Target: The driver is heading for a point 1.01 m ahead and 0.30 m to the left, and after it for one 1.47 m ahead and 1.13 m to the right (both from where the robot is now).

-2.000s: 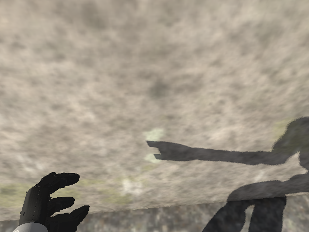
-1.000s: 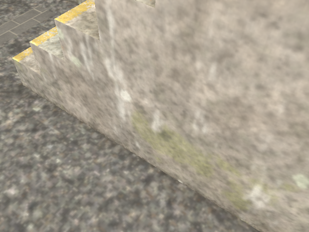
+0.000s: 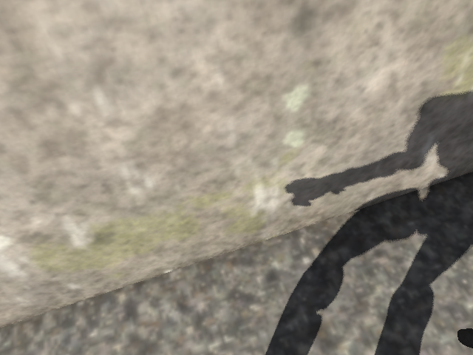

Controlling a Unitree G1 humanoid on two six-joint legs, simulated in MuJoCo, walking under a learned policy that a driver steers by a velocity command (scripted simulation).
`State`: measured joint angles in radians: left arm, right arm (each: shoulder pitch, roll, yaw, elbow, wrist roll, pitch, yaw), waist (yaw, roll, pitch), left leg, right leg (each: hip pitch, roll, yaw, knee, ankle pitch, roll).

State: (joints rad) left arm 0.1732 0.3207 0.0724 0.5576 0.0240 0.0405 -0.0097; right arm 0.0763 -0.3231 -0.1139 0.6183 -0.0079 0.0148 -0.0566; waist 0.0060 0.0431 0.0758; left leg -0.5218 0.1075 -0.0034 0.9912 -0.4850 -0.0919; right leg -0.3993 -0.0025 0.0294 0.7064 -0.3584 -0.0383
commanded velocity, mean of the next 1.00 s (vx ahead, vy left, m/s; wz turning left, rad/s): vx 0.05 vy -0.14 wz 0.51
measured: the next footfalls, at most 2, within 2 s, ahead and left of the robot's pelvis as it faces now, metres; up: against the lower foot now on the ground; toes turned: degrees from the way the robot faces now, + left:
left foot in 0.20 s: +0.09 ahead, +0.08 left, +0.00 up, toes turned +2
right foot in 0.52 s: +0.13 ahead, -0.29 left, +0.00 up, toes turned +16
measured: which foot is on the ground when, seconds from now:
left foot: up 0.00-0.18, down 0.20-0.50, up 0.52-0.96, down 0.98-1.00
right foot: down 0.00-0.20, up 0.22-0.50, down 0.52-0.98, up 1.00-1.00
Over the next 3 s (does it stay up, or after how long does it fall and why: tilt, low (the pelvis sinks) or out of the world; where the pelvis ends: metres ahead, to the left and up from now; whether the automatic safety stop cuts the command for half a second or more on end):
stays up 0.10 -0.09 0.01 its command is cut before an obstacle from the start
